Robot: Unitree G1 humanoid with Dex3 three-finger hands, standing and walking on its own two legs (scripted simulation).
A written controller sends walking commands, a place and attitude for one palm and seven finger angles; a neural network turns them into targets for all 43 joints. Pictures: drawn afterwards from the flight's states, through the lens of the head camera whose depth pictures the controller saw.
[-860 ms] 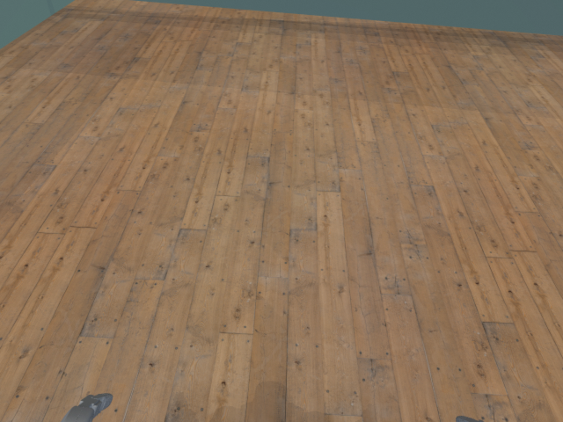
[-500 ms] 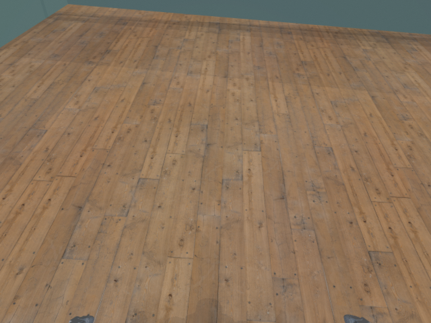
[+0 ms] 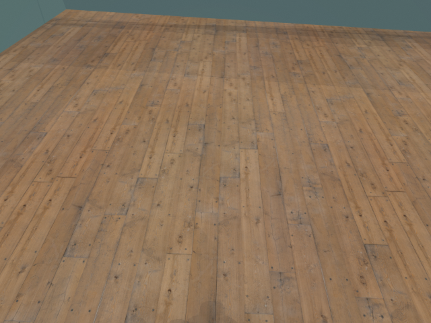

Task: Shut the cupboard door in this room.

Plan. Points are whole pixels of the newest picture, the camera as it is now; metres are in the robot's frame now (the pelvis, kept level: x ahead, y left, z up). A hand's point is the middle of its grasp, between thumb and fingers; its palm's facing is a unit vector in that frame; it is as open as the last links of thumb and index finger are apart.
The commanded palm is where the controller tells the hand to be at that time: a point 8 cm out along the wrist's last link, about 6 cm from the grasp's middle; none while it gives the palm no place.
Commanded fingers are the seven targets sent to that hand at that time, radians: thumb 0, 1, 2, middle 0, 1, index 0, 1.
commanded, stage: stand and wait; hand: left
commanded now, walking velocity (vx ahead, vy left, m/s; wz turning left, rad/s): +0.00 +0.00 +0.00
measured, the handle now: out of the picture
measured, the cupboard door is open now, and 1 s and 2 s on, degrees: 80 80 80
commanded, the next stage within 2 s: turn or walk to find it in 0.04 s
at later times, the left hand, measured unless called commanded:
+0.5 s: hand out of the picture +0.02 +0.23 -0.20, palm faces +0.12 -0.97 -0.22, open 7.3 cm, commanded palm none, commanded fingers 0.00 0.90 0.90 -0.20 -0.30 -0.20 -0.30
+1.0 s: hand out of the picture -0.04 +0.19 -0.15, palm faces +0.36 -0.88 -0.30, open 7.3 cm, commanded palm none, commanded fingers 0.00 0.90 0.90 -0.20 -0.30 -0.20 -0.30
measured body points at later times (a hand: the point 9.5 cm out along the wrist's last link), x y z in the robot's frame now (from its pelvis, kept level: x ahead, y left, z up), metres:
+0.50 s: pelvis -0.02 +0.02 -0.02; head +0.00 +0.05 +0.43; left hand +0.01 +0.28 -0.18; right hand +0.05 -0.23 -0.16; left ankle +0.00 +0.12 -0.75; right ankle +0.00 -0.12 -0.74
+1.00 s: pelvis -0.05 -0.03 -0.01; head -0.03 -0.05 +0.44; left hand -0.06 +0.24 -0.13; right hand +0.07 -0.26 -0.16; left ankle -0.05 +0.11 -0.69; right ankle -0.04 -0.13 -0.75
